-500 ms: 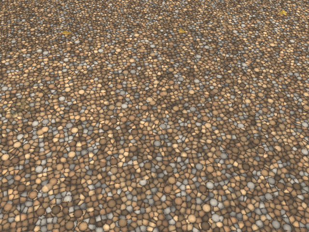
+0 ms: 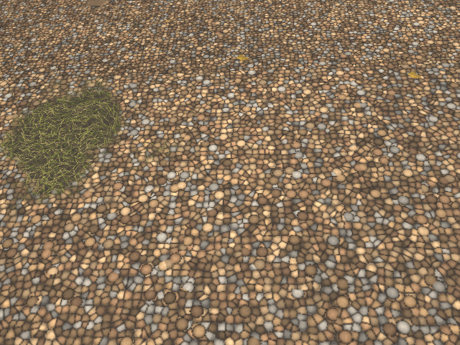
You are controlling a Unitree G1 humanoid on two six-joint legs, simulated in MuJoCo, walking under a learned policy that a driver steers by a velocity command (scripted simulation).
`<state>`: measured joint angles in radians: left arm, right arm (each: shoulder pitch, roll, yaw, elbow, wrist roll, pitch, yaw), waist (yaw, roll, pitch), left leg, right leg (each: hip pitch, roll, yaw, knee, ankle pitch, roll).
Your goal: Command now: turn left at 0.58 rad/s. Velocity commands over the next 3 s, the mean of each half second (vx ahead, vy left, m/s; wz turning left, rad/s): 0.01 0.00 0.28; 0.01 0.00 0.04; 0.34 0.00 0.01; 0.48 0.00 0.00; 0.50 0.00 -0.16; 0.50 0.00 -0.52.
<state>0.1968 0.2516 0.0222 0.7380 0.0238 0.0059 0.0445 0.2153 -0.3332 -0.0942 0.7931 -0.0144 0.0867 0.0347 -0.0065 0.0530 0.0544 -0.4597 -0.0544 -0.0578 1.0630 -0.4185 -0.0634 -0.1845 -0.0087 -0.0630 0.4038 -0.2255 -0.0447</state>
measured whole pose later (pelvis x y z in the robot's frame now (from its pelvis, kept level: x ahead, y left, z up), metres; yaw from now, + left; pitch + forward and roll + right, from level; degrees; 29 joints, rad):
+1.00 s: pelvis -0.02 +0.02 +0.00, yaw +7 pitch -2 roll +0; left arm 0.25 0.20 0.00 1.07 0.01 0.00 0.03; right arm 0.26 -0.23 0.00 1.09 -0.01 0.01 -0.03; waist -0.01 0.00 0.02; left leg -0.15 -0.04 -0.02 0.39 -0.21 0.03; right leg -0.13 0.02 0.00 0.39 -0.24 -0.02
